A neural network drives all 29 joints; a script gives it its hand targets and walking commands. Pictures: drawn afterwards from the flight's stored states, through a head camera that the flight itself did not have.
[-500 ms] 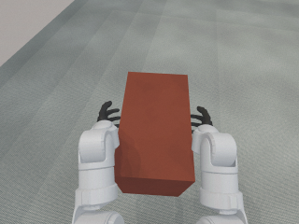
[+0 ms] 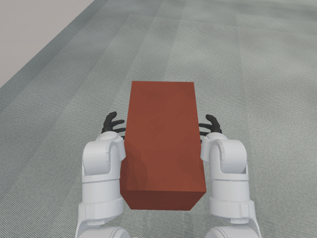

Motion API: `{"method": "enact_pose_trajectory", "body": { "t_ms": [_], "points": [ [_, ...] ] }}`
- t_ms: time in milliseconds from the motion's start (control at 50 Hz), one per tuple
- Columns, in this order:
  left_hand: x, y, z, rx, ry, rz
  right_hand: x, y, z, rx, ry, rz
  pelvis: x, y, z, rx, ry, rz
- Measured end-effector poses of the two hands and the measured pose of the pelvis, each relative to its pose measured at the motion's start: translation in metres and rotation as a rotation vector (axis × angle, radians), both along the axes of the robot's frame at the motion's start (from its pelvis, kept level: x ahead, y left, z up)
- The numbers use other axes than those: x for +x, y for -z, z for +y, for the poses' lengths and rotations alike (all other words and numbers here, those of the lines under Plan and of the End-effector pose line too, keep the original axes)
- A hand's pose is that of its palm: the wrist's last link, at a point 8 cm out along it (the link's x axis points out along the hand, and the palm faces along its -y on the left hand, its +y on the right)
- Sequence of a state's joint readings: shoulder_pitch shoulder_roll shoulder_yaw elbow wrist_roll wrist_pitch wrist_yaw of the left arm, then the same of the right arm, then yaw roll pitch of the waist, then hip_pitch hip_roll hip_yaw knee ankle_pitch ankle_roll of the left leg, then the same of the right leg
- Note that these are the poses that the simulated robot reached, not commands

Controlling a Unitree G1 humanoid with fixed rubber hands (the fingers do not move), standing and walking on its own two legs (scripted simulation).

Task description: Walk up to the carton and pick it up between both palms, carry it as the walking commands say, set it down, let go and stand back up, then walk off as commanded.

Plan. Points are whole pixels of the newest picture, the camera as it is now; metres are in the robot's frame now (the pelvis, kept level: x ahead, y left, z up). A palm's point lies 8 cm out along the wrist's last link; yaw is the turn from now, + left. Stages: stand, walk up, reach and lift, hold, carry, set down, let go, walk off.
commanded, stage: carry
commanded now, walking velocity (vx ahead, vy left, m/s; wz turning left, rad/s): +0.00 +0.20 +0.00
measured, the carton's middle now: (161, 147) +0.36 +0.00 +0.00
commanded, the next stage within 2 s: none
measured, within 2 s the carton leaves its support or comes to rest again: neither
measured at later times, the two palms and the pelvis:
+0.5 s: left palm (41, 152) +0.28 +0.26 +0.11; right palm (156, 163) +0.26 +0.02 +0.10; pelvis -0.05 +0.16 +0.00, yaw -1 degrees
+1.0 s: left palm out of the picture +0.22 +0.44 +0.07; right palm (69, 187) +0.21 +0.19 +0.08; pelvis -0.11 +0.31 +0.00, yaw -2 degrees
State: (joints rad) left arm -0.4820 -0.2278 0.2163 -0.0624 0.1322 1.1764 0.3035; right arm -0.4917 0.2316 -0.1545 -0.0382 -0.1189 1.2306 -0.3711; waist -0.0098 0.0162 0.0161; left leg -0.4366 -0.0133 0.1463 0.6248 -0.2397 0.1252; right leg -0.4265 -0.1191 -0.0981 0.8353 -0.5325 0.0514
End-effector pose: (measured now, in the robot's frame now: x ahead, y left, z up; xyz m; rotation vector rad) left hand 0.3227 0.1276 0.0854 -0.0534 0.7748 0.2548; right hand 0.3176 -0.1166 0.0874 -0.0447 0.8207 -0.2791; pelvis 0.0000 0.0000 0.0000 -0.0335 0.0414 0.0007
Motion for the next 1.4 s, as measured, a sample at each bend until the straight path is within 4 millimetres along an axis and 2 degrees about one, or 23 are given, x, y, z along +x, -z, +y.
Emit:
{"method": "enact_pose_trajectory", "body": {
  "t_ms": [100,220,300,380,460,540,640,680,780,900,1000,1100,1180,1280,1340,1400],
  "points": [
    [-0.019,-0.001,0.028,-0.004,-0.025,0.01,-0.016,0.002,0.028,0.005,-0.01,0.01,-0.017,0.0,0.026,0.0,0.023,-0.002],
    [-0.038,-0.005,0.053,0.05,-0.002,0.015,-0.038,0.007,0.053,0.046,-0.003,0.014,-0.036,0.001,0.058,0.019,0.037,0.005],
    [-0.05,-0.015,0.071,0.076,0.008,0.029,-0.056,0.008,0.072,0.055,-0.018,0.03,-0.044,-0.006,0.08,0.014,0.031,-0.008],
    [-0.049,-0.022,0.089,0.046,0.029,0.011,-0.061,-0.006,0.09,0.028,0.012,0.009,-0.047,-0.008,0.104,0.025,0.025,-0.004],
    [-0.043,-0.024,0.116,0.022,0.054,-0.035,-0.059,-0.015,0.118,0.025,0.06,-0.037,-0.048,-0.001,0.139,0.042,0.009,0.001],
    [-0.047,-0.011,0.155,0.0,0.05,-0.02,-0.061,-0.01,0.156,-0.008,0.046,-0.021,-0.052,0.001,0.173,0.063,0.036,0.0],
    [-0.069,0.006,0.196,-0.01,-0.011,0.055,-0.068,0.004,0.196,-0.019,-0.013,0.054,-0.065,-0.003,0.196,0.031,0.043,0.011],
    [-0.076,0.007,0.209,-0.006,-0.044,0.048,-0.069,0.009,0.209,0.002,-0.03,0.046,-0.072,0.001,0.204,0.041,0.037,0.012],
    [-0.083,0.005,0.24,0.035,-0.029,0.028,-0.082,0.021,0.24,0.05,-0.026,0.025,-0.085,0.003,0.24,0.011,0.0,0.008],
    [-0.09,0.01,0.28,-0.01,0.0,0.002,-0.094,0.014,0.28,0.002,0.005,-0.001,-0.096,0.005,0.284,0.021,0.01,0.004],
    [-0.105,0.012,0.309,-0.039,-0.012,0.027,-0.104,0.004,0.309,-0.018,0.011,0.024,-0.108,-0.003,0.309,-0.006,0.039,0.003],
    [-0.116,0.001,0.328,-0.048,-0.035,0.013,-0.113,-0.005,0.329,-0.015,0.002,0.011,-0.12,-0.006,0.326,-0.016,0.051,0.009],
    [-0.125,-0.009,0.336,-0.031,-0.02,-0.005,-0.127,-0.01,0.336,0.0,0.015,-0.008,-0.131,-0.007,0.34,-0.023,0.06,0.016],
    [-0.144,-0.019,0.338,-0.002,0.03,-0.024,-0.156,-0.013,0.339,0.012,0.049,-0.029,-0.153,-0.007,0.356,-0.02,0.068,0.012],
    [-0.163,-0.022,0.341,0.034,0.071,-0.014,-0.179,-0.014,0.342,0.03,0.067,-0.019,-0.168,-0.012,0.365,-0.034,0.037,-0.006],
    [-0.18,-0.026,0.35,0.038,0.071,-0.017,-0.197,-0.016,0.351,0.02,0.053,-0.019,-0.179,-0.008,0.372,-0.022,0.064,-0.027]
  ]
}}
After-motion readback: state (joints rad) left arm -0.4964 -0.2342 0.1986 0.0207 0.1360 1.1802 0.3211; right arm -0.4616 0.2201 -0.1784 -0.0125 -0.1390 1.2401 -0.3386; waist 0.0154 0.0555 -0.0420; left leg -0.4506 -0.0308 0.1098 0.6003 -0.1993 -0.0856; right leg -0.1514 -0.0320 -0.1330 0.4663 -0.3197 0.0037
